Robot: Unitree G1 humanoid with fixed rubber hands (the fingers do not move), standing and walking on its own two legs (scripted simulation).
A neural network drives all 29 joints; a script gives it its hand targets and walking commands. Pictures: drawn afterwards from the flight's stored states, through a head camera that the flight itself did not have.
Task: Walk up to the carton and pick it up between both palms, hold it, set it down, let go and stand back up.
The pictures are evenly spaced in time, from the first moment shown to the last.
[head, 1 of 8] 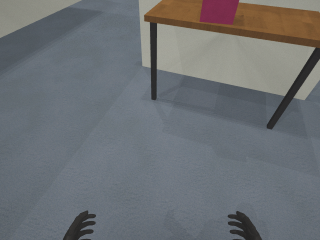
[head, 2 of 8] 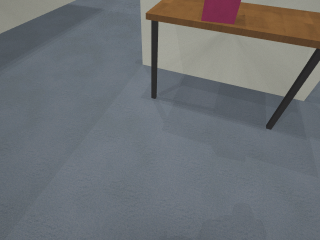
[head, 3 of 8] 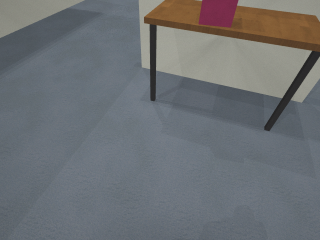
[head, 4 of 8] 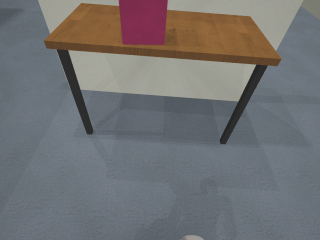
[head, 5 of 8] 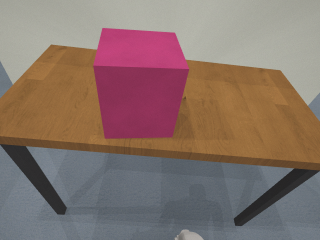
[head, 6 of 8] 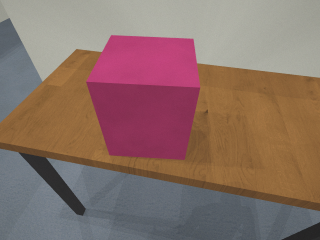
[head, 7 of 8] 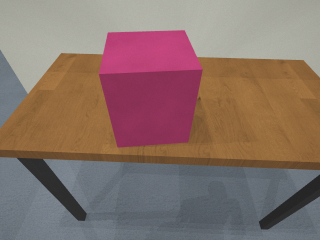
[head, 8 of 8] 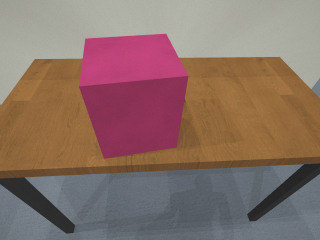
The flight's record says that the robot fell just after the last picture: no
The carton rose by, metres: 0.00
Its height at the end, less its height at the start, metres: +0.00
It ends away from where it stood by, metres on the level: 0.00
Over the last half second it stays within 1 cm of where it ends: yes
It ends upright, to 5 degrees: yes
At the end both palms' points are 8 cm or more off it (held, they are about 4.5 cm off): yes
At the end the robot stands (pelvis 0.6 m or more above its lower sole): yes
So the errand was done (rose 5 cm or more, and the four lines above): no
